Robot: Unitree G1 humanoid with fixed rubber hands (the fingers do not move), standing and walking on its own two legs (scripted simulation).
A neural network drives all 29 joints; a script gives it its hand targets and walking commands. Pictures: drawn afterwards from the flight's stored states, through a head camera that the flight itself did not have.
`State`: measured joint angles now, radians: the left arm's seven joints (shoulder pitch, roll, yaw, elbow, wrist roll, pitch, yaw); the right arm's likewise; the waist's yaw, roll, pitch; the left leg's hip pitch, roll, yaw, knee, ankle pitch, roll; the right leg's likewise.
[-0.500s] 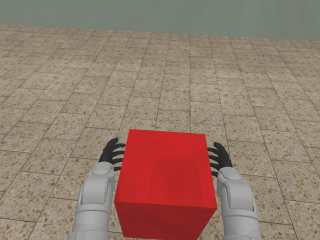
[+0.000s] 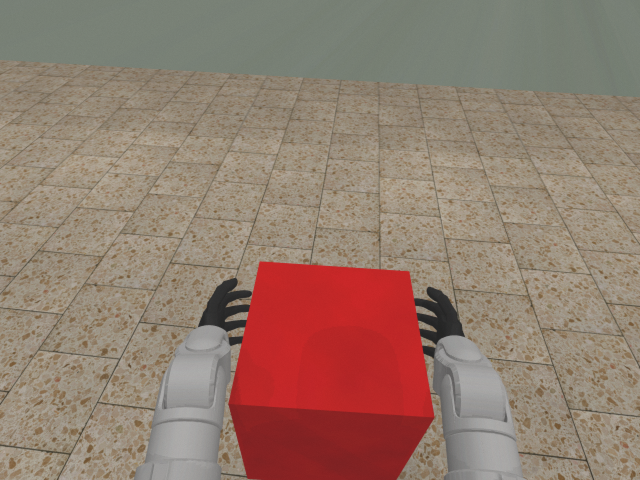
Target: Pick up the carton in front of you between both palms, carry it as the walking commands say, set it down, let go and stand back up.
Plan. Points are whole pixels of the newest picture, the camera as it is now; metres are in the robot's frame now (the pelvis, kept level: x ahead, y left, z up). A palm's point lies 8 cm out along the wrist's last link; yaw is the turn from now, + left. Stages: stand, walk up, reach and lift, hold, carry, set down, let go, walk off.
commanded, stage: carry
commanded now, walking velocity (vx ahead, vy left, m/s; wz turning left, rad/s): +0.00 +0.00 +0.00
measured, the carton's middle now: (326, 377) +0.29 +0.00 -0.05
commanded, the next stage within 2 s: hold in 0.42 s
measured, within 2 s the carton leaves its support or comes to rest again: neither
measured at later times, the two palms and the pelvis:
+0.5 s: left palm (213, 340) +0.28 +0.15 +0.04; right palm (448, 353) +0.28 -0.15 +0.03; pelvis -0.01 +0.00 +0.00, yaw +1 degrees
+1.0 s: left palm (213, 351) +0.26 +0.14 +0.07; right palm (454, 333) +0.30 -0.16 +0.05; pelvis -0.01 -0.06 +0.01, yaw +11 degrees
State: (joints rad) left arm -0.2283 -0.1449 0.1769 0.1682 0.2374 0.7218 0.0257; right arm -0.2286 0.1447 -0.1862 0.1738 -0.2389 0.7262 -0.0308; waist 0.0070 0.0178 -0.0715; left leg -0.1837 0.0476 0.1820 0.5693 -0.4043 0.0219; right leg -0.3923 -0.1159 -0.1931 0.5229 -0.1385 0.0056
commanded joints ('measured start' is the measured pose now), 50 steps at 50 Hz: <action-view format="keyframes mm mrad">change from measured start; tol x16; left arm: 1 -448 -867 -525 -75 -232 -27 -226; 22 -300 -905 -498 47 -201 -38 -231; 33 -494 -908 -579 -71 -238 -105 -240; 50 -565 -910 -348 188 -136 -94 -314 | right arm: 1 -398 866 521 -8 223 -17 236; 27 -390 849 585 -174 249 -71 233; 39 -361 905 375 136 122 -51 261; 43 -588 973 532 7 215 -69 283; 50 -543 968 491 79 180 -35 294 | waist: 1 2 43 -194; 50 -11 -42 -125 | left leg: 1 -53 112 -87 -129 297 4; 21 -35 124 -91 -130 290 -1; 23 -181 -57 -288 -224 615 8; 27 41 -91 -330 -209 675 -8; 41 -48 -126 -252 -313 164 -11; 50 -102 -141 -230 -306 140 13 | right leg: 1 188 -69 80 -62 193 -6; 21 199 -55 66 -21 186 -19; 22 550 224 192 -24 341 -35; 26 538 226 240 -75 369 -22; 39 393 229 218 -171 77 -13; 50 566 176 260 -216 8 41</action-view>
